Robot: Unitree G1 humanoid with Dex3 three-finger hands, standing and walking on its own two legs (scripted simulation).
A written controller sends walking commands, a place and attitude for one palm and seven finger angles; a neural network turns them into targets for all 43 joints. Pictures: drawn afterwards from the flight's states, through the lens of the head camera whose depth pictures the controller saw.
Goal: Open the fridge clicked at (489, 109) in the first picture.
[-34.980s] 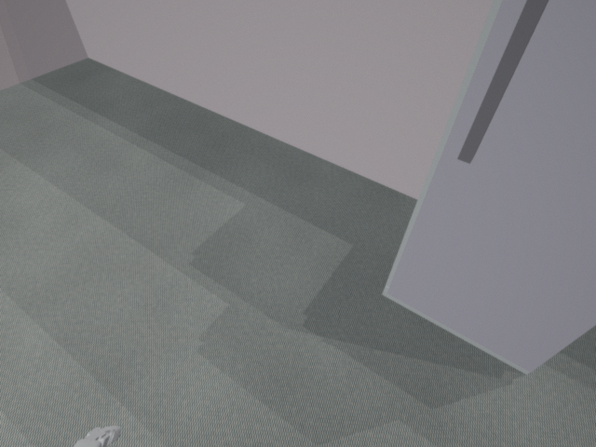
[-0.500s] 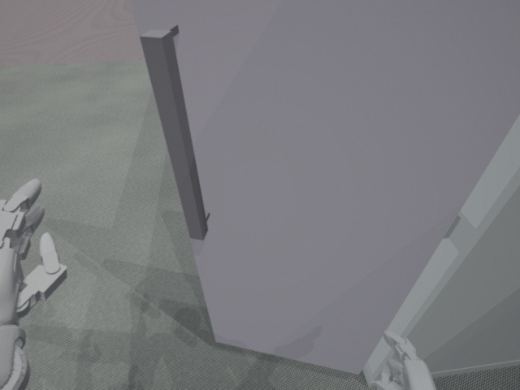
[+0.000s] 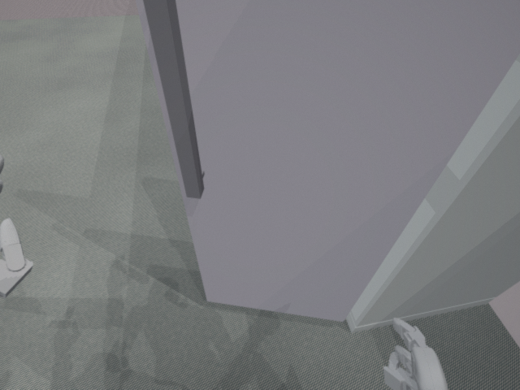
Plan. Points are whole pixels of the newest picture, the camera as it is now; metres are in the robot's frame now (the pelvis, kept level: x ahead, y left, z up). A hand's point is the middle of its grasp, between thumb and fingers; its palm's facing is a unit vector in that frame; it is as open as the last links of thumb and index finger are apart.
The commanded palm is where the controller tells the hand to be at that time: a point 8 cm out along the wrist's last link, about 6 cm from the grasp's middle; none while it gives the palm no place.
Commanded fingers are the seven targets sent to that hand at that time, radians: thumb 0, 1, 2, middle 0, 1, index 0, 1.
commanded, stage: step back with the hand held close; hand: left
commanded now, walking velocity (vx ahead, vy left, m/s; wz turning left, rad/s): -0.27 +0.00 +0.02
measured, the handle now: (184, 105) +0.48 +0.17 +0.19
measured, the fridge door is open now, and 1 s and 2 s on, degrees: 70 70 70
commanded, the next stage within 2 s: stop stepping back and stand still in 0.60 s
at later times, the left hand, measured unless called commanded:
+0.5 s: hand out of the picture +0.06 +0.29 +0.19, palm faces +0.61 -0.67 -0.43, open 7.4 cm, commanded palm -0.01 +0.31 +0.18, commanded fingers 0.00 0.90 0.90 -0.20 -0.30 -0.20 -0.30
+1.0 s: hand out of the picture -0.03 +0.28 +0.19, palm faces +0.37 -0.82 -0.44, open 7.4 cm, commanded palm -0.08 +0.32 +0.18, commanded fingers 0.00 0.90 0.90 -0.20 -0.30 -0.20 -0.30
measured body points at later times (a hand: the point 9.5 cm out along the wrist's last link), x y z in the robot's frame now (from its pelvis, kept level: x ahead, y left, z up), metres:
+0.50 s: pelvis -0.10 -0.01 -0.02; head -0.09 +0.01 +0.43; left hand +0.02 +0.32 +0.21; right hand +0.09 -0.21 -0.09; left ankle +0.06 +0.13 -0.73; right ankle -0.17 -0.12 -0.72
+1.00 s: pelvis -0.22 +0.02 +0.02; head -0.21 +0.07 +0.47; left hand -0.05 +0.32 +0.21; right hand -0.06 -0.21 -0.04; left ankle -0.15 +0.10 -0.73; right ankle -0.27 -0.10 -0.68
